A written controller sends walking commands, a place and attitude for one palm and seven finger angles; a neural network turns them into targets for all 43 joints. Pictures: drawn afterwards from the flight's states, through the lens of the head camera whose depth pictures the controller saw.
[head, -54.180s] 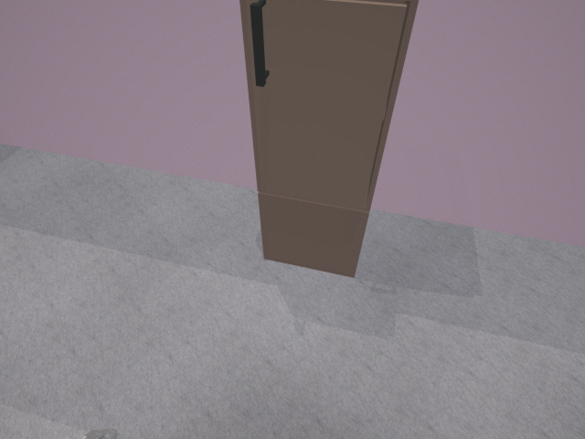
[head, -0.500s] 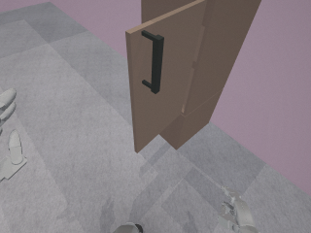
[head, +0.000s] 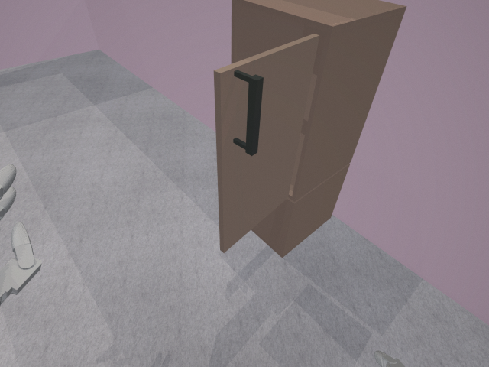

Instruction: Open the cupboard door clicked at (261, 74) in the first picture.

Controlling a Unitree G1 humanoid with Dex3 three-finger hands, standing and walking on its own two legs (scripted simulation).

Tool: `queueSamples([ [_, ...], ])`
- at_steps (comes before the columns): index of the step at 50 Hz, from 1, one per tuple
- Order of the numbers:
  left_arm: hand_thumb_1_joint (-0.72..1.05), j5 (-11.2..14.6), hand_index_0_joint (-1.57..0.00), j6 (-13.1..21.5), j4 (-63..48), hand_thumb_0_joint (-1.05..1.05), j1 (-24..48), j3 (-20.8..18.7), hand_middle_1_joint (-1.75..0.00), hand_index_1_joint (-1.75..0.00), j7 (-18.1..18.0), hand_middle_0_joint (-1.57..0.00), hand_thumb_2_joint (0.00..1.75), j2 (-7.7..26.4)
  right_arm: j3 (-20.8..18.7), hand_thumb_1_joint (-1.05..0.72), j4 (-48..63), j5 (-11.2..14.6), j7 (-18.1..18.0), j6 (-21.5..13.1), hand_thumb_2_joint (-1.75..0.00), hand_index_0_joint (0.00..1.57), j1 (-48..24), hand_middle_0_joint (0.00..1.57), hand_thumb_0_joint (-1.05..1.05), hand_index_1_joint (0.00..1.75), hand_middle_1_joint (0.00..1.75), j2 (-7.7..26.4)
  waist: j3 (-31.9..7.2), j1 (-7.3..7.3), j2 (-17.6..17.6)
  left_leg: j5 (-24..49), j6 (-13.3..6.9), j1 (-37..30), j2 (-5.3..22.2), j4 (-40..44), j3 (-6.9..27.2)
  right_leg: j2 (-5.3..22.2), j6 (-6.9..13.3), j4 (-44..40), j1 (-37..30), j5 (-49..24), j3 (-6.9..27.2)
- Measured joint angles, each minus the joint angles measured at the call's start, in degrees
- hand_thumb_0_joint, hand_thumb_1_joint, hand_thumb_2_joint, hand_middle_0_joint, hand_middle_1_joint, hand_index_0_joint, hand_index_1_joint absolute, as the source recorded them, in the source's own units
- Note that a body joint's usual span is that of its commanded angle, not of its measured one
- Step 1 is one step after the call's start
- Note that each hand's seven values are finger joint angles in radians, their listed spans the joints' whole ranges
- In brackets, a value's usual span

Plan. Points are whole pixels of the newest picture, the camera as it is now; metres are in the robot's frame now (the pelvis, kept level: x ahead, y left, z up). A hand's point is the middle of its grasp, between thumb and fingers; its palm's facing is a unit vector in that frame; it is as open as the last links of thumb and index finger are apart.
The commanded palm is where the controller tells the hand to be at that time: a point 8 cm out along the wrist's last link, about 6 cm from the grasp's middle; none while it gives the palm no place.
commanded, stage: stop stepping back and stand still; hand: left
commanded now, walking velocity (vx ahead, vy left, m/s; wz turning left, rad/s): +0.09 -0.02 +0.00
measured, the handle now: (246, 114) +0.57 +0.05 +0.16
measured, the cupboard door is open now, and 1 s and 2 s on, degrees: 96 96 96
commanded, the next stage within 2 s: let the arm hang, fingers relaxed in 0.50 s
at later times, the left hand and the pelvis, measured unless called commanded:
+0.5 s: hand (42, 256) +0.20 +0.28 +0.15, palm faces +0.46 -0.76 -0.46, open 7.4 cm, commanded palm +0.15 +0.31 +0.18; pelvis +0.01 +0.00 +0.00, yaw +2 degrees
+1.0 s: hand out of the picture -0.05 +0.17 -0.18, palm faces +0.09 -0.99 -0.14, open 7.2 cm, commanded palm none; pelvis -0.02 +0.00 +0.01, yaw +4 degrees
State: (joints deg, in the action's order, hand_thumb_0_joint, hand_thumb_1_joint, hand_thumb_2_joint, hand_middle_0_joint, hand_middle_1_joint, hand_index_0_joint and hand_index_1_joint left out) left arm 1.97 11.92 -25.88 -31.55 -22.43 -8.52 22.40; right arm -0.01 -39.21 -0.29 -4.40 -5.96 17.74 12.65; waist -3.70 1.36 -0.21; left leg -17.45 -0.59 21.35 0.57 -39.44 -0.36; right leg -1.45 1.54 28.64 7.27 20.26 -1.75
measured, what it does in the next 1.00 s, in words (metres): stands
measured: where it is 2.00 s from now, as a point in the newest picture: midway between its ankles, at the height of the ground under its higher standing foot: outside the picture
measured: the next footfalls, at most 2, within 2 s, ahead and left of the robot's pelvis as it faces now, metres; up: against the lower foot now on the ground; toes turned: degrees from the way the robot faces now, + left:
none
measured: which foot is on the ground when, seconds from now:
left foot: down 0.00-1.00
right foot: down 0.00-1.00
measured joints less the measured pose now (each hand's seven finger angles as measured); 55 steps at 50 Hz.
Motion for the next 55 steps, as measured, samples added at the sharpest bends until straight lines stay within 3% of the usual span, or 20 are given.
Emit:
queueSamples([
  [3, 0.89, 0.0, -0.21, -0.5, 2.3, 0.01, 4.6, 0.2, -0.30, -0.31, -0.5, -0.22, 0.90, -1.6, -0.3, -0.90, -0.1, 0.2, -0.5, -0.4, -0.89, 0.21, -0.9, 0.21, 0.01, 0.30, 0.30, 0.7, 1.3, -0.74, -0.3, 3.9, -0.5, -2.6, -0.1, 4.5, 0.1, 1.3, -1.2, 4.8, 1.0, 3.1, -1.4],
  [7, 0.89, 0.1, -0.20, -1.3, 2.9, 0.02, 5.0, -1.3, -0.30, -0.31, -0.3, -0.21, 0.90, -1.0, 0.4, -0.90, 0.8, -0.2, -0.2, -1.6, -0.89, 0.21, -3.9, 0.20, 0.01, 0.30, 0.30, -1.7, 3.2, -1.75, 1.7, 3.9, -0.8, -3.5, -1.7, 6.6, -1.2, 1.6, -1.6, 9.8, 4.0, 4.6, 1.7],
  [10, 0.89, -0.1, -0.20, -0.8, -0.1, 0.02, 2.6, -1.8, -0.30, -0.31, 0.0, -0.21, 0.90, 0.7, 1.5, -0.90, 2.6, -0.4, 0.7, -3.1, -0.89, 0.21, -4.8, 0.20, 0.01, 0.30, 0.30, -3.5, 4.3, -2.19, 2.2, 5.8, -0.3, -3.8, -1.8, 9.3, -1.1, 1.0, -1.6, 5.1, 4.2, 1.8, 1.2],
  [12, 0.89, -0.3, -0.20, 0.0, -1.7, 0.02, 0.7, -1.4, -0.30, -0.31, 0.5, -0.21, 0.90, 1.0, 2.1, -0.90, 3.3, -0.4, 1.3, -3.4, -0.89, 0.21, -5.2, 0.20, 0.01, 0.30, 0.30, -3.6, 4.9, -2.33, 0.8, 6.1, 0.2, -3.7, -1.0, 9.7, -0.3, 0.0, 0.1, 1.9, 3.2, -0.8, 0.2],
  [17, 0.89, 0.5, -0.21, 1.2, -2.7, 0.02, -3.5, -0.7, -0.30, -0.31, 1.2, -0.22, 0.90, 1.0, 1.6, -0.90, 3.3, 0.4, 1.9, -1.6, -0.89, 0.21, -5.3, 0.21, 0.01, 0.30, 0.30, -2.2, 3.8, -0.97, -2.1, 4.5, 0.8, -2.6, 0.6, 7.6, 1.0, -1.9, 1.3, -1.1, 2.2, -2.0, -0.3],
  [22, 0.89, 0.4, -0.21, -0.3, 2.2, 0.01, -0.2, -0.3, -0.30, -0.31, 1.0, -0.22, 0.90, -0.4, 0.5, -0.90, 2.1, 0.7, 0.7, 0.0, -0.89, 0.21, -5.5, 0.21, 0.01, 0.30, 0.30, -0.4, 4.1, 0.18, -1.5, 4.6, 0.4, -5.3, -0.5, 9.7, 0.4, -0.8, 0.5, -1.0, 0.5, -1.1, 0.2],
  [30, 0.89, 0.2, -0.21, -1.1, 0.8, 0.02, 1.1, 0.8, -0.30, -0.31, 1.0, -0.21, 0.90, -0.6, 0.2, -0.90, 4.5, 0.8, 0.5, -0.4, -0.89, 0.21, -6.6, 0.20, 0.01, 0.30, 0.30, 0.1, 5.0, -0.96, -0.3, 6.3, 0.2, -5.8, -0.5, 12.1, 0.6, -0.7, 0.3, -3.6, -0.2, -2.9, 0.0],
  [32, 0.89, -1.7, -0.20, -0.3, 8.1, 0.01, 4.8, 4.6, -0.30, -0.31, 3.2, -0.21, 0.90, 0.7, -0.5, -0.90, 1.5, 0.6, 2.7, -2.0, -0.89, 0.21, -7.5, 0.20, 0.01, 0.30, 0.30, 1.7, 3.7, -0.62, -1.4, 6.2, 0.1, -3.2, -0.7, 10.3, 1.1, -0.6, 0.2, -2.0, 2.1, -2.7, -0.7],
  [34, 0.89, -2.8, -0.20, -4.1, 21.8, 0.01, 10.9, 10.2, -0.30, -0.31, 5.9, -0.21, 0.90, 0.6, -0.8, -0.90, -2.5, 0.2, 4.1, -0.3, -0.89, 0.21, -9.2, 0.20, 0.01, 0.30, 0.30, 3.9, 2.4, -0.21, -2.9, 5.7, -0.3, -1.1, -1.2, 8.3, 1.5, -0.1, 0.1, 0.7, 4.3, -1.6, -1.2],
  [37, 0.90, -3.6, -0.20, -10.3, 43.9, 0.00, 17.5, 16.6, -0.30, -0.30, 8.1, -0.20, 0.90, -2.0, -0.5, -0.90, -7.2, -0.6, 4.8, 2.8, -0.89, 0.21, -11.0, 0.20, 0.00, 0.30, 0.30, 5.4, 2.1, -1.05, -3.8, 5.4, -0.7, 0.2, -2.0, 6.8, 1.8, 0.7, -0.1, 3.6, 6.0, -0.3, -1.6],
  [41, 0.91, -3.4, -0.19, -14.2, 65.6, 0.01, 19.8, 21.2, -0.30, -0.30, 8.8, -0.20, 0.90, -6.4, 0.1, -0.90, -11.4, -1.2, 4.8, 5.0, -0.89, 0.21, -10.6, 0.20, 0.00, 0.30, 0.30, 4.3, 4.2, -2.60, -1.5, 6.3, -0.5, -1.1, -2.3, 7.8, 1.8, 1.0, 0.0, 4.0, 5.4, -0.4, -1.7],
  [46, 0.92, -2.8, -0.20, -14.9, 81.0, 0.01, 17.0, 23.5, -0.30, -0.30, 8.3, -0.20, 0.90, -11.8, 0.9, -0.91, -17.1, -1.3, 4.1, 7.1, -0.89, 0.21, -7.1, 0.20, 0.00, 0.30, 0.30, 1.8, 6.8, -2.45, 1.3, 8.2, 0.0, -3.4, -1.8, 11.0, 2.5, 0.3, 0.4, 0.0, 2.7, -2.6, -2.2],
  [55, 0.94, -2.1, -0.20, -13.8, 92.8, 0.01, 9.4, 22.6, -0.30, -0.30, 7.8, -0.21, 0.90, -13.5, 0.8, -0.91, -25.0, -0.9, 2.9, 8.6, -0.89, 0.20, -1.0, 0.20, 0.00, 0.30, 0.30, -3.2, 8.2, -0.70, 0.0, 9.6, 0.2, -4.9, -1.3, 13.3, 3.3, -0.3, 0.6, -4.4, 0.1, -5.0, -2.9],
])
